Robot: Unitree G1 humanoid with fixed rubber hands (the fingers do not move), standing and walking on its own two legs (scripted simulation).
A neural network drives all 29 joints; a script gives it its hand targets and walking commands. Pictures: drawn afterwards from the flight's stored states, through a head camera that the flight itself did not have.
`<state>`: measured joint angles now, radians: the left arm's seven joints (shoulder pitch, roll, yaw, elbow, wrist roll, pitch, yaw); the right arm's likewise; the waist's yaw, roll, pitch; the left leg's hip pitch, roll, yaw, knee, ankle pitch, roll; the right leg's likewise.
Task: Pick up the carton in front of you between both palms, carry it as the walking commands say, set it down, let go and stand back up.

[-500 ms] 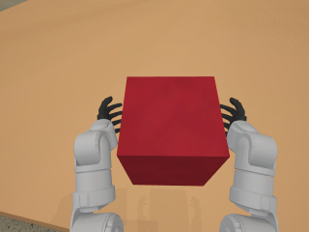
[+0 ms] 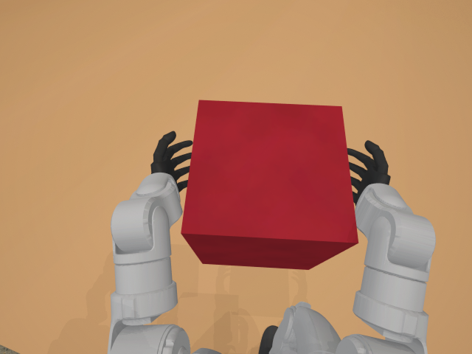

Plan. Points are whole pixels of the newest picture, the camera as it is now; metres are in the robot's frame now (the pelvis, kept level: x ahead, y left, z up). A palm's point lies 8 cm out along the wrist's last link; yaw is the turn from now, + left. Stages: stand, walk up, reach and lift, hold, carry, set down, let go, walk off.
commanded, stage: carry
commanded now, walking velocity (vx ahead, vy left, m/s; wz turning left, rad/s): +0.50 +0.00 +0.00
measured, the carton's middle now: (261, 197) +0.36 +0.04 +0.04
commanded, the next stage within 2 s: none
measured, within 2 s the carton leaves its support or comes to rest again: neither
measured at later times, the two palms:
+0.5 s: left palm out of the picture +0.68 +0.14 +0.26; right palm out of the picture +0.68 -0.17 +0.26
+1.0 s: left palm out of the picture +0.95 +0.10 +0.18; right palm out of the picture +0.95 -0.20 +0.18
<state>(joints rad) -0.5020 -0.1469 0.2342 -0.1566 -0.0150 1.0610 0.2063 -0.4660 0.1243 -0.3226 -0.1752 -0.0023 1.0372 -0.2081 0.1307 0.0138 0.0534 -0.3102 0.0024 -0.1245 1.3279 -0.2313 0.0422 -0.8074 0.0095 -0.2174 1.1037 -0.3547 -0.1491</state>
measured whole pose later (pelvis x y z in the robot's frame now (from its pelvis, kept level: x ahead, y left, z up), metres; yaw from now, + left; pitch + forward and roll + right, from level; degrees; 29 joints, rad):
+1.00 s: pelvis +0.69 -0.05 +0.09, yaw +0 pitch +4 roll -1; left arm -0.10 -0.13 0.08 -0.43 0.02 1.12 0.15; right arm -0.09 0.13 -0.10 -0.43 -0.02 1.12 -0.14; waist 0.01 0.03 -0.08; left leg -0.01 0.08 0.12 0.57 -0.46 -0.02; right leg -0.47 -0.02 -0.22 0.46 -0.07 -0.06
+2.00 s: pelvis +1.35 -0.06 +0.09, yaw -1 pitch +3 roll +0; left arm 0.10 -0.14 0.04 -0.58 0.01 1.17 0.16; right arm 0.09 0.14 -0.03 -0.54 -0.01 1.15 -0.16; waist -0.01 0.00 -0.16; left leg 0.14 0.04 0.19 0.18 -0.36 -0.04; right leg -0.54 -0.10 -0.18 0.51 -0.02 0.00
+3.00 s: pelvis +1.72 -0.09 +0.09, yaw -3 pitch +4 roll +1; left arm 0.01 -0.13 0.06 -0.24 0.13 0.96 0.06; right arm -0.01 0.13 -0.05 -0.22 -0.13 0.96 -0.08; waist 0.00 -0.02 -0.11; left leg -0.38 0.06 0.23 0.57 -0.25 0.03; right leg -0.10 -0.06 -0.12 0.50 -0.46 0.02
